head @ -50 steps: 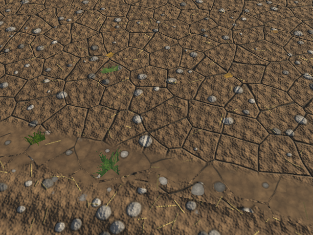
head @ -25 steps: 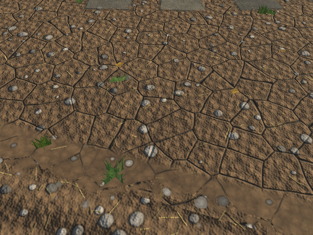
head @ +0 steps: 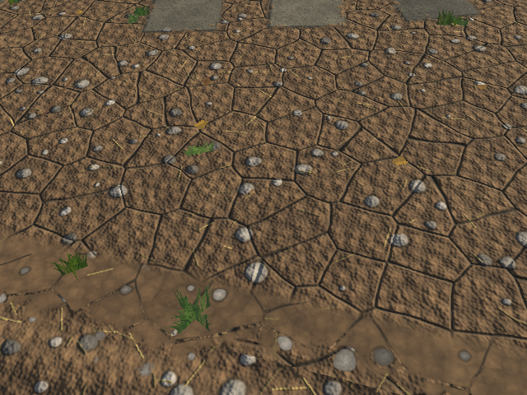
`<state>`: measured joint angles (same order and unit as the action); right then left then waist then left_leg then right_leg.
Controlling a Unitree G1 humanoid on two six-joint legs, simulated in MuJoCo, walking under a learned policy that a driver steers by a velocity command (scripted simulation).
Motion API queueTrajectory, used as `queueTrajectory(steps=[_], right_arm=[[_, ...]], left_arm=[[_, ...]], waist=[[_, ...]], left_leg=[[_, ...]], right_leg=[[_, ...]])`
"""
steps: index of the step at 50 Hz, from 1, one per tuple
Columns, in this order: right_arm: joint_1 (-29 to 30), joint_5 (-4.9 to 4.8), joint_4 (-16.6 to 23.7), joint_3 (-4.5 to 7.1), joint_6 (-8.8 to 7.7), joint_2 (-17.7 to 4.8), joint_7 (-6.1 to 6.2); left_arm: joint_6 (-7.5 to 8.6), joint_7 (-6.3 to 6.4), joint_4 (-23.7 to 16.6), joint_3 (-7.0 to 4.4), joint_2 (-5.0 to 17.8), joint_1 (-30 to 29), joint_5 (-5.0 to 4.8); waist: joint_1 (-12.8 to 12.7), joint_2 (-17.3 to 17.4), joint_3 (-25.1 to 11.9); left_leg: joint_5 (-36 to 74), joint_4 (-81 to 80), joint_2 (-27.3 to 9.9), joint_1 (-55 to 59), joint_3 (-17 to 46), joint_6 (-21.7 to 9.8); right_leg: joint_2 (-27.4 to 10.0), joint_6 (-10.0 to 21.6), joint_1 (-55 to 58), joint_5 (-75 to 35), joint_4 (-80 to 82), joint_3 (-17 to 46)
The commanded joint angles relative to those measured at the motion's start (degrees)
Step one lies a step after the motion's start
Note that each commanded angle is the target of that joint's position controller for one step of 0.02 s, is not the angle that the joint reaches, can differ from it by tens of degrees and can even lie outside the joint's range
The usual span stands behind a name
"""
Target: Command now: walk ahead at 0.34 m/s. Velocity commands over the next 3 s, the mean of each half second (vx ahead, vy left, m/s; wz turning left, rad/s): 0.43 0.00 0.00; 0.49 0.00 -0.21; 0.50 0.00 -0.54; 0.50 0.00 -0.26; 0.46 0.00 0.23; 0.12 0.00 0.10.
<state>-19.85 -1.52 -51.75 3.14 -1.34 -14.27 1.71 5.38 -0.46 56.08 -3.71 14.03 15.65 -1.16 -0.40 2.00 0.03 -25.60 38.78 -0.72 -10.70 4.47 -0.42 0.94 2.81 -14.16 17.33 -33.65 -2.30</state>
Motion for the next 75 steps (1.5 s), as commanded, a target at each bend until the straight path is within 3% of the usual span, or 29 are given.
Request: queueTrajectory(steps=[1, 3, 7, 12, 18, 20, 22, 23, 24, 25, 26, 28, 31, 35, 41, 47, 50, 51, 52, 53, 54, 55, 58, 62, 66, 70, 73, 74, 75], right_arm=[[9.12, -1.33, 8.37, 1.16, -3.31, -5.81, 0.07], [7.94, -0.95, 6.43, 1.26, -4.34, -5.43, -0.82], [11.15, 0.51, 6.48, 1.57, -3.99, -3.87, -2.04], [21.81, 0.23, 10.05, 0.18, -3.76, -1.39, -2.71], [27.39, -0.22, 12.47, 0.10, -4.31, -3.74, -4.24], [23.12, -0.03, 11.61, 1.10, -4.47, -6.15, -4.27], [5.86, -0.16, 6.53, 3.46, -4.06, -10.29, -3.38], [-4.31, 0.62, 4.41, 4.38, -3.63, -14.64, -2.64], [-5.27, 1.17, 3.20, 4.02, -3.81, -15.61, -3.54], [-1.88, 0.65, 3.40, 2.57, -4.05, -9.72, -3.67], [3.50, 0.53, 4.09, 1.87, -4.35, -7.66, -3.56], [10.07, 1.55, 4.89, 1.21, -5.01, -5.80, -3.90], [9.82, 1.67, 3.26, 0.74, -5.58, -4.68, -3.99], [6.36, 2.01, 1.15, 1.29, -5.62, -7.63, -2.51], [1.51, 1.61, -1.18, 1.14, -5.24, -9.10, -1.44], [0.23, 1.16, -1.97, 1.73, -2.50, -10.85, -0.96], [2.02, 1.54, 0.06, 1.74, -0.94, -11.71, 0.17], [-1.49, 2.46, 2.53, 0.25, -1.99, -7.74, -0.09], [-2.76, 2.80, 3.10, -1.41, -4.39, -3.56, -1.26], [3.07, 0.61, 4.62, 0.09, -6.66, -9.08, -2.30], [7.35, -0.79, 6.25, 0.11, -7.74, -9.78, -2.58], [8.63, -0.05, 6.35, 0.14, -8.00, -9.14, -2.25], [6.84, 2.00, 6.38, 0.96, -5.85, -8.62, -1.66], [12.87, 2.61, 9.11, 0.54, -4.63, -6.64, -1.17], [20.84, 1.83, 11.75, -0.06, -5.21, -5.23, -1.76], [23.24, 1.13, 13.47, 0.65, -6.00, -7.85, -2.58], [17.61, 1.10, 12.29, 1.68, -6.93, -9.86, -2.76], [11.64, 1.75, 11.08, 2.53, -7.23, -11.54, -2.42], [2.74, 2.42, 10.34, 3.36, -7.20, -14.75, -1.92]], left_arm=[[1.58, -0.85, 1.32, -1.59, 10.18, 12.04, 1.15], [1.62, -0.67, -0.86, -0.65, 7.41, 6.22, 0.75], [0.51, -0.13, 0.41, 0.77, 4.66, 9.69, 1.02], [-0.36, 1.27, 0.48, 0.62, 7.65, 10.79, 1.18], [-0.75, 1.58, 1.91, -0.09, 8.57, 12.52, 0.05], [-1.23, 1.58, 1.43, -0.69, 9.99, 11.01, 0.32], [-2.11, 1.57, 0.56, -0.47, 9.48, 9.52, 1.05], [-2.06, 1.57, -0.93, 0.65, 6.59, 11.00, 2.35], [-0.73, 0.80, -0.53, 2.73, -1.73, 18.78, 0.96], [0.79, 0.45, -0.97, 1.13, 5.53, 12.77, -0.76], [1.64, 0.34, -3.20, 0.23, 8.47, 6.42, -1.91], [1.69, 1.12, -3.81, -0.24, 7.65, 2.98, -0.53], [-0.26, 1.17, -3.82, -0.16, 4.51, 5.15, 0.00], [-1.29, 1.17, -6.89, -0.25, 4.85, -2.60, 0.46], [-0.60, -0.50, -10.92, 0.86, 3.30, -13.57, 0.04], [-0.51, -3.16, -15.86, 0.78, 4.79, -17.72, -0.12], [-0.99, -2.84, -12.52, -2.97, 11.47, 0.67, -0.23], [-1.54, -1.76, -11.55, -5.13, 18.36, 9.13, 0.23], [-1.47, -1.63, -12.48, -4.53, 17.63, 8.00, -0.61], [-1.40, -1.47, -12.59, -3.21, 13.63, 7.92, 0.10], [-1.20, -1.19, -13.20, -2.63, 11.24, 5.01, 0.46], [-1.01, -1.24, -14.08, -2.20, 9.95, 1.07, 0.62], [-0.86, -0.90, -16.35, -1.58, 8.25, -3.77, 1.13], [-0.84, 0.56, -16.00, -2.51, 11.20, -0.56, 0.42], [-1.54, 1.20, -15.09, -2.71, 11.60, 3.12, -0.01], [-2.19, 1.53, -14.21, -2.65, 10.82, 5.55, -0.35], [-2.90, 1.84, -14.94, -2.64, 10.44, 4.18, 0.05], [-2.89, 1.67, -15.60, -1.89, 8.46, 3.70, 0.29], [-2.74, 1.46, -16.82, -0.61, 5.23, 4.20, 1.22]], waist=[[-4.50, -13.15, 4.55], [-2.32, -7.78, 6.34], [-2.79, -7.85, 4.21], [-4.49, -7.03, 6.48], [-3.25, -7.15, 8.50], [0.09, -8.42, 4.14], [8.67, -8.39, -6.87], [10.47, 1.02, -15.73], [5.11, 16.37, -23.57], [6.70, 9.36, -15.98], [5.47, 6.09, -7.06], [1.66, -0.78, -1.49], [-1.36, 1.53, -0.70], [-0.14, 0.36, 3.20], [3.94, -0.48, 4.59], [3.39, 0.66, 3.98], [-6.30, 1.51, -7.50], [-6.81, -8.33, -15.67], [-4.10, -14.96, -22.09], [-6.52, -11.22, -19.51], [-5.79, -7.89, -12.21], [-3.09, -2.05, -6.62], [1.51, -3.00, -2.86], [0.38, -4.02, -0.21], [-2.99, -6.25, 0.21], [-3.18, -7.30, 0.08], [0.40, -9.33, -1.44], [3.30, -8.48, -5.80], [6.64, -2.12, -14.08]], left_leg=[[-5.86, 25.98, 1.02, -34.88, 2.38, -1.46], [5.59, 26.26, -3.33, -36.22, 0.98, -3.50], [15.89, 18.45, -5.09, -33.26, -3.23, -1.71], [25.67, 0.52, -3.11, -28.49, -6.03, 0.86], [26.90, -8.53, -1.92, -24.46, -5.29, -2.19], [23.51, -8.76, 0.49, -16.72, -6.79, -4.18], [22.58, -8.30, 1.86, 6.85, -7.34, -7.52], [18.47, -7.29, -10.82, 24.99, 8.46, -11.14], [1.74, -18.83, -22.18, 37.27, 38.03, -20.12], [-3.74, -23.80, -19.65, 31.05, 38.14, -17.06], [0.44, -24.82, -17.92, 22.07, 28.59, -14.55], [15.43, -27.41, -13.72, 7.30, 16.24, -12.93], [20.19, -31.29, -11.22, 0.25, 9.14, -13.44], [23.16, -34.25, -11.29, -0.01, 3.30, -13.47], [26.92, -34.73, -10.25, 4.72, -6.41, -10.05], [46.93, -24.36, -14.51, 19.20, -10.12, -7.82], [64.73, 2.77, -11.33, 12.27, -14.16, -4.03], [43.37, 24.92, -5.98, -9.81, -15.05, -0.62], [-4.93, 40.26, 5.36, -27.56, -5.66, 1.46], [-3.81, 43.09, 1.46, -34.10, 2.30, -0.53], [0.67, 40.45, -1.24, -35.64, 1.36, -1.83], [4.41, 34.35, -3.55, -33.40, 0.75, -1.81], [8.11, 24.86, -5.98, -24.49, 0.44, 0.35], [18.93, 10.28, -4.34, -24.74, -1.35, 3.96], [32.04, -5.31, -0.59, -18.73, -2.07, 4.00], [29.20, -11.12, 0.18, -17.64, 0.58, 2.55], [22.86, -13.93, 0.55, -10.14, -0.38, -0.18], [22.66, -14.38, -1.52, -0.01, 0.51, -2.30], [19.47, -13.11, -11.29, 15.14, 9.78, -5.68]], right_leg=[[-23.53, 13.75, 20.33, 13.99, 24.53, 43.31], [-18.39, 9.50, 18.38, 9.83, 24.73, 30.27], [-13.14, 7.03, 18.63, -14.26, 25.55, 15.55], [-11.49, 7.14, 12.79, -18.38, 28.11, 8.85], [-15.55, 6.63, 17.41, -23.67, 26.35, 7.19], [-15.91, 5.40, 20.09, -41.23, 19.53, 6.07], [-11.95, 2.69, 13.58, -51.62, -1.16, 3.10], [-7.43, 1.23, -0.70, -28.61, -20.77, 1.30], [3.17, -1.18, -18.84, 14.64, -38.10, 6.47], [-0.15, 0.07, -24.80, 14.31, -43.76, 11.11], [-3.04, 1.06, -27.37, 8.56, -43.41, 9.09], [-7.82, 0.66, -21.83, -0.25, -37.56, 7.59], [-10.08, -0.31, -17.15, -2.54, -32.55, 7.17], [-10.92, -2.53, -25.12, -12.41, -22.13, 6.72], [-7.06, -1.52, -22.90, -26.29, -4.11, 3.69], [-3.81, 1.99, -24.77, -13.74, 0.64, 0.05], [1.95, 6.64, 2.22, -11.92, 3.14, -1.97], [-11.39, 14.45, 25.84, -10.14, 2.87, 20.34], [-21.21, 22.29, 38.37, -3.40, 13.58, 48.96], [-19.65, 19.23, 37.34, -1.27, 16.12, 45.34], [-17.40, 16.76, 29.84, -4.43, 16.37, 36.28], [-14.87, 15.18, 19.96, -10.49, 17.52, 29.71], [-10.95, 14.47, 5.97, -19.61, 21.16, 22.94], [-7.97, 13.40, 0.15, -22.57, 22.42, 17.32], [-5.43, 9.66, -1.76, -15.34, 20.94, 16.25], [-8.11, 8.59, 4.94, -12.01, 15.58, 22.59], [-8.33, 7.09, 7.29, -15.61, 9.07, 25.90], [-5.31, 5.40, 5.10, -17.57, 1.81, 23.98], [-1.23, 3.16, -2.38, -8.74, -14.11, 18.72]])
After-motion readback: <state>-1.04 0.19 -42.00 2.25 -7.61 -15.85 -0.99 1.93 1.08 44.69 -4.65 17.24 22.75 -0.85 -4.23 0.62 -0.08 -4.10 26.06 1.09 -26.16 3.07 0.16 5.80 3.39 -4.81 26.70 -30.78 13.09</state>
